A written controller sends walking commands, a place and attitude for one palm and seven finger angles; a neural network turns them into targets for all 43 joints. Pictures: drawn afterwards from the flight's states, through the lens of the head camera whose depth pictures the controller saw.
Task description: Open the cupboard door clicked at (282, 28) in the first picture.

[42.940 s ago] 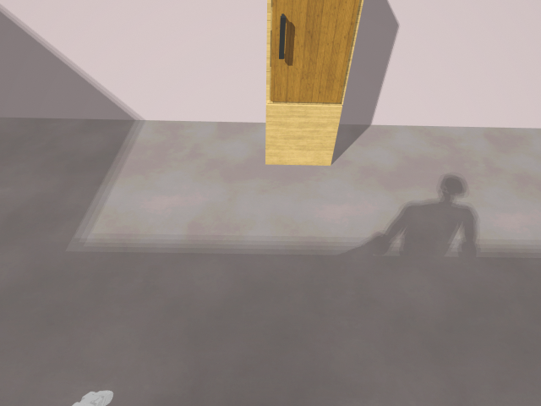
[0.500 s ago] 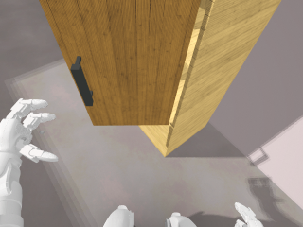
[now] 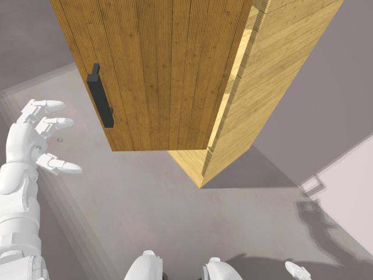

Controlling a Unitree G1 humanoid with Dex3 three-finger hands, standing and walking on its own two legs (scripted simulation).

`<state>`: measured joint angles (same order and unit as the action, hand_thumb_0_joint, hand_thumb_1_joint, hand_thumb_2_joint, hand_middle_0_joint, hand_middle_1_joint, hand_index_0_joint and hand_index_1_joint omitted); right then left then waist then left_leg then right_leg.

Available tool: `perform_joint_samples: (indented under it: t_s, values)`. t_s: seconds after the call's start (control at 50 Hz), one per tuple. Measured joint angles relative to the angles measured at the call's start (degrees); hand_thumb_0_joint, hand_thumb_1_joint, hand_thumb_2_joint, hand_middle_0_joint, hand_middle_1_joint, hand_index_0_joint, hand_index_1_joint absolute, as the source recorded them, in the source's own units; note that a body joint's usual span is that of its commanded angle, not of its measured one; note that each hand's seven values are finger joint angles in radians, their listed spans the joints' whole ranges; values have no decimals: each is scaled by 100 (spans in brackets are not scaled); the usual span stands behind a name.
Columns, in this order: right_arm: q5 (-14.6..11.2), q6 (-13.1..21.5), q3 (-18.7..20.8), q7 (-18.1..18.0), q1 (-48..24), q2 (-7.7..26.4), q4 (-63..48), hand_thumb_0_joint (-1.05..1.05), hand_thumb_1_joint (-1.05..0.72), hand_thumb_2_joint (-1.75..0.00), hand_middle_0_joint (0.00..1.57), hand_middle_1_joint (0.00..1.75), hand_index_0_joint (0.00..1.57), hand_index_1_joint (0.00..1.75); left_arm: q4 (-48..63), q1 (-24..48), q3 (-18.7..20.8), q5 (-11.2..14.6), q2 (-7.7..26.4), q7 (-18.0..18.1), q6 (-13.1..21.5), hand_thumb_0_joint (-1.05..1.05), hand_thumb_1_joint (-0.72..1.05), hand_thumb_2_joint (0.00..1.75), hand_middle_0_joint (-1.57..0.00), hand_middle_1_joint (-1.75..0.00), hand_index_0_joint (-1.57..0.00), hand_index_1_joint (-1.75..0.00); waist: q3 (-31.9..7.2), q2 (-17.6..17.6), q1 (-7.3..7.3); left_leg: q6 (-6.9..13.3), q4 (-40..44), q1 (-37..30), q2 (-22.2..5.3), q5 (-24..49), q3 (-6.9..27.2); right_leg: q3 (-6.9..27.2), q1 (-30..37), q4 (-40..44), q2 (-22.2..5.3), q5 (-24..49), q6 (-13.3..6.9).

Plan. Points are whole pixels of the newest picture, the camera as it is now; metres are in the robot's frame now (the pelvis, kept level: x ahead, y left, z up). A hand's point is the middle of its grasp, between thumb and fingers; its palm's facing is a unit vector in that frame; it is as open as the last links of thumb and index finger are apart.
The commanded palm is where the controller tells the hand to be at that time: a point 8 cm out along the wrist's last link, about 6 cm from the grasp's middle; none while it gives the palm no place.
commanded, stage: move the hooked fingers beside the handle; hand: left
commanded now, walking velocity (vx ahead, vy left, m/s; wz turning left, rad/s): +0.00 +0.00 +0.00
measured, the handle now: (103, 97) +0.51 +0.21 +0.04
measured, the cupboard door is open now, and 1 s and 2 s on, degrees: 54 54 54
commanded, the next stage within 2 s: slide the fingers in behind the handle in 1.88 s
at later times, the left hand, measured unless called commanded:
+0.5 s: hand (68, 121) +0.43 +0.27 +0.05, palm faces +0.11 -0.99 -0.03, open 14.0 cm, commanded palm +0.40 +0.31 +0.04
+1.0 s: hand (63, 122) +0.42 +0.27 +0.05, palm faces +0.12 -0.99 -0.04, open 14.0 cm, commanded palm +0.40 +0.31 +0.04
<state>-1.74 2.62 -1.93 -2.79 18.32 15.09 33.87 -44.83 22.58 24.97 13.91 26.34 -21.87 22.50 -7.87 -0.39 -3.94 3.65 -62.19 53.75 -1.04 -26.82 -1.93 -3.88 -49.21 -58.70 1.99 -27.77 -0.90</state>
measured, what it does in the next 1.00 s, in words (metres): stands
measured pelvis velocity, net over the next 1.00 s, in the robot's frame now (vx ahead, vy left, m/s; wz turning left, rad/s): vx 0.00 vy -0.01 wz -0.02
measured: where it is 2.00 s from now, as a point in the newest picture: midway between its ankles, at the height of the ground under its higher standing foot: outside the picture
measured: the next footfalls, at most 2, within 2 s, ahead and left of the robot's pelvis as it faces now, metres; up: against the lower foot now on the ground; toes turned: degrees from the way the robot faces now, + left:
none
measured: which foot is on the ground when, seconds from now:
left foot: down 0.00-1.00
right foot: down 0.00-1.00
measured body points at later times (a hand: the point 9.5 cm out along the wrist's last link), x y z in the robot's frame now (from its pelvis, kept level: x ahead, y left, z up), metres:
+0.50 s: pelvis +0.00 -0.01 -0.01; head +0.11 +0.02 +0.43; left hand +0.42 +0.32 +0.05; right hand +0.05 -0.28 -0.11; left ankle +0.03 +0.08 -0.66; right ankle +0.00 -0.12 -0.66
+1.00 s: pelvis +0.00 -0.01 -0.01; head +0.11 +0.02 +0.43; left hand +0.41 +0.33 +0.06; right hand +0.05 -0.28 -0.11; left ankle +0.03 +0.08 -0.66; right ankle +0.00 -0.12 -0.66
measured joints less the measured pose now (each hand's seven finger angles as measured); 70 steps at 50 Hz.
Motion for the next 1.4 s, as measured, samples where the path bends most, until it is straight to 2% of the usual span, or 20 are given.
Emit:
perform_joint_samples:
  t_s: [0.2, 0.38, 0.46, 0.66, 0.78, 0.88, 0.94, 1.02, 1.1, 1.2, 1.3, 1.4]
  values:
    - [29, -139, 33, -5, 20, 50, 156, 1, -91, -89, 21, 30, 21, 30, -415, 578, -165, -152, 10, 67, 164, -1, -50, 30, -30, -120, -30, -120, 61, -3, -30, 5, -123, 204, 22, -4, 57, -61, -165, -94, -21, -13, 6]
    - [71, -307, -3, 29, 34, 32, 134, 1, -91, -89, 21, 30, 21, 30, -924, 1007, 103, -339, 251, 171, 187, -1, -50, 30, -30, -120, -30, -120, 35, 11, -195, -23, -198, 353, -45, -29, 23, -24, -350, -184, 38, -21, -27]
    - [65, -387, -6, 44, 104, 30, 140, 1, -91, -89, 21, 30, 20, 30, -1075, 1062, 231, -316, 399, 121, 248, -1, -49, 30, -30, -120, -30, -120, 14, 10, -213, -40, -221, 372, -80, -53, 16, -14, -381, -208, 72, -34, -45]
    - [56, -494, 3, 33, 147, 73, 243, 1, -91, -89, 21, 30, 20, 30, -1534, 1514, 130, -337, 559, -45, 297, -1, -50, 30, -30, -120, -30, -120, 60, -8, -222, -78, -344, 574, -88, -58, 108, -106, -546, -305, 83, -56, -91]
    - [68, -553, 23, 60, 119, 60, 201, 1, -91, -89, 21, 30, 20, 30, -1354, 1400, 264, -367, 465, 5, 331, -1, -50, 30, -30, -120, -30, -120, 19, -6, -273, -85, -322, 563, -123, -66, 56, -50, -572, -303, 114, -47, -96]
    - [56, -570, -5, 63, 145, 34, 90, 1, -91, -89, 21, 30, 20, 30, -1433, 1238, 442, -404, 571, 25, 227, -1, -49, 30, -31, -120, -30, -120, -5, -2, -306, -89, -268, 455, -150, -73, 26, -15, -484, -253, 142, -39, -100]
    - [51, -561, 2, 65, 168, 22, 61, 1, -91, -89, 21, 30, 20, 30, -1329, 1091, 505, -369, 624, 0, 279, -1, -49, 30, -31, -120, -30, -120, -4, 0, -278, -95, -246, 408, -157, -72, 30, -16, -433, -221, 152, -30, -105]
    - [28, -556, 17, 66, 178, 27, 128, 1, -91, -89, 21, 30, 20, 30, -1233, 1039, 354, -215, 592, -121, 415, -1, -49, 30, -30, -120, -30, -120, -5, 3, -178, -94, -232, 364, -136, -62, 72, -56, -360, -184, 137, -27, -103]
    - [8, -549, 17, 47, 126, 55, 194, 1, -91, -89, 21, 30, 20, 30, -1380, 1181, 88, -145, 503, -246, 373, -1, -50, 30, -30, -120, -30, -120, -13, -6, -121, -81, -256, 400, -88, -44, 132, -119, -355, -189, 95, -31, -93]
    - [23, -496, -12, 10, -29, 76, 152, 1, -91, -89, 21, 30, 21, 30, -1585, 1381, 85, -277, 452, -168, 293, -1, -50, 30, -30, -120, -30, -120, 20, 38, -185, -59, -362, 566, -71, -42, 134, -128, -517, -303, 72, -42, -78]
    - [84, -451, -10, 23, -97, 51, 117, 1, -91, -89, 21, 30, 20, 30, -1307, 1340, 368, -405, 462, 36, 495, -2, -50, 30, -31, -120, -30, -120, 39, 59, -260, -50, -440, 635, -106, -80, 99, -91, -597, -362, 102, -46, -64]
    - [54, -509, -43, 35, 5, 36, 138, 1, -91, -89, 21, 30, 20, 30, -1469, 1468, 234, -342, 653, -17, 348, -2, -50, 30, -30, -120, -30, -120, 30, 5, -244, -28, -396, 559, -98, -89, 105, -92, -502, -284, 100, -38, -38]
